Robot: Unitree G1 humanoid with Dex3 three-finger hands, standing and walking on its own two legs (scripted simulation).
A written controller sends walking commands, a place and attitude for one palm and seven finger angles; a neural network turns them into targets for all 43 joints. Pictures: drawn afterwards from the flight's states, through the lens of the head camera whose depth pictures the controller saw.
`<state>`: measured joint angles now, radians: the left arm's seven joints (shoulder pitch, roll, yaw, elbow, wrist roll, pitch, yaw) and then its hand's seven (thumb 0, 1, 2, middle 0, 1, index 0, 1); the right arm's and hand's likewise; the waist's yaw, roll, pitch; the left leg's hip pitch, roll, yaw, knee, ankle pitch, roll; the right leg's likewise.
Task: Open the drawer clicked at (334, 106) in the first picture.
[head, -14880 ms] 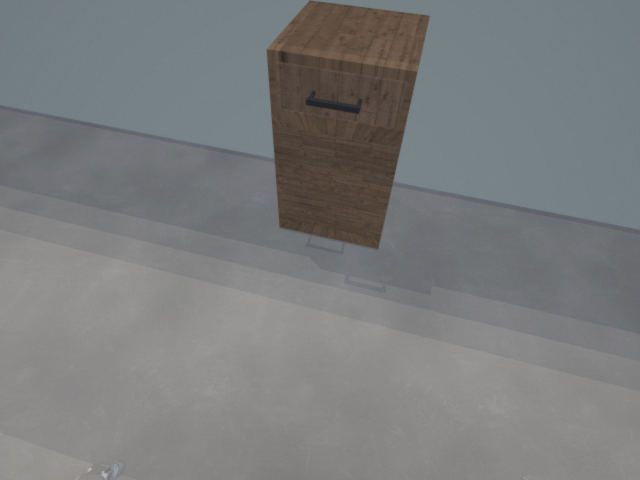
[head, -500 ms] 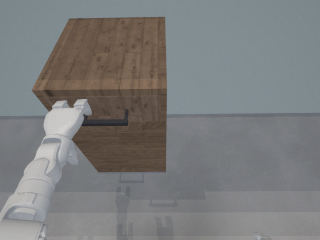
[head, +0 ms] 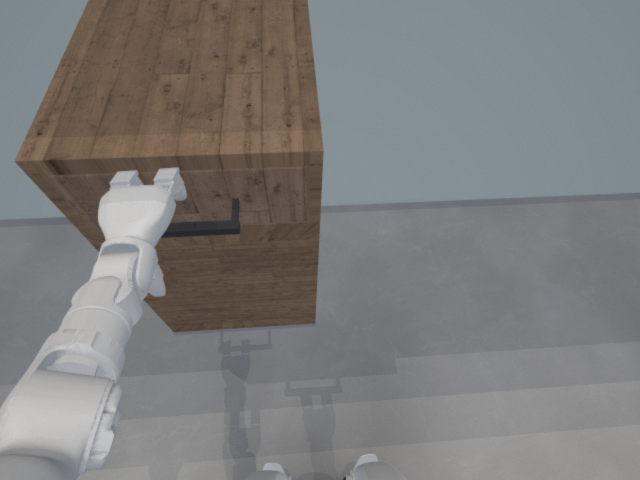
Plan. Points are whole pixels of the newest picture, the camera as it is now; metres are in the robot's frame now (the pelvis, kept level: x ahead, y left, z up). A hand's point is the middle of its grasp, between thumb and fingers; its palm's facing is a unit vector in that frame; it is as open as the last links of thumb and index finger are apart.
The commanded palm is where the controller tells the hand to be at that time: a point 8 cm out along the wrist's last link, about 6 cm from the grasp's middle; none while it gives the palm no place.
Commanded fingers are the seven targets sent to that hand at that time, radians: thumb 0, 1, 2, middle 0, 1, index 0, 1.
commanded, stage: move the hooked fingers above the handle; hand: left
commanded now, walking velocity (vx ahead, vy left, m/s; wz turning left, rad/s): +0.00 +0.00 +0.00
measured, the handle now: (190, 218) +0.51 +0.21 -0.07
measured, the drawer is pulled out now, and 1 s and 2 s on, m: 0.00 0.00 0.00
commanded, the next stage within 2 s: lower the fingers behind the handle in 1.96 s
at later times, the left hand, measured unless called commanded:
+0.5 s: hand (172, 223) +0.47 +0.21 -0.02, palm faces -0.08 -0.03 -1.00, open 13.7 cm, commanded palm +0.46 +0.23 +0.04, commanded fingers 0.00 -0.50 0.30 -0.30 -1.20 -0.30 -1.20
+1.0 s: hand (167, 224) +0.47 +0.22 -0.03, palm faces -0.07 -0.03 -1.00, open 13.7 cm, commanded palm +0.46 +0.24 +0.03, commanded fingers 0.00 -0.50 0.30 -0.30 -1.20 -0.30 -1.20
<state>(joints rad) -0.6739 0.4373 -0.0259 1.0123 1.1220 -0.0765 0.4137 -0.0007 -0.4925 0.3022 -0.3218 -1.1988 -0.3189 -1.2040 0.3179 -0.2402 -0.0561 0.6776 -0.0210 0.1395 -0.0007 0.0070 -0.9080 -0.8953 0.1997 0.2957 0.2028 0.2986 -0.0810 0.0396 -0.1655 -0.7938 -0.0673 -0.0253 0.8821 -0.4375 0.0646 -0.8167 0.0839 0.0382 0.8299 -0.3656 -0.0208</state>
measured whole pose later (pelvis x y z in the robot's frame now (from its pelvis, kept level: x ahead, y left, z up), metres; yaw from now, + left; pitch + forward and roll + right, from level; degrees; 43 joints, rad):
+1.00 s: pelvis -0.01 -0.01 -0.02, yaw +0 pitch +24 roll -2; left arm -0.81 0.52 0.00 1.13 1.12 -0.09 0.42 0.00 -0.49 0.30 -0.32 -1.20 -0.34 -1.22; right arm 0.30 -0.27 -0.01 0.66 -0.02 0.14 -0.03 0.00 -0.91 -0.90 0.20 0.30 0.20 0.30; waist -0.14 0.04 -0.16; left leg -0.93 -0.05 -0.03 0.97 -0.45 0.06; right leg -0.95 0.10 0.03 0.91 -0.37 -0.03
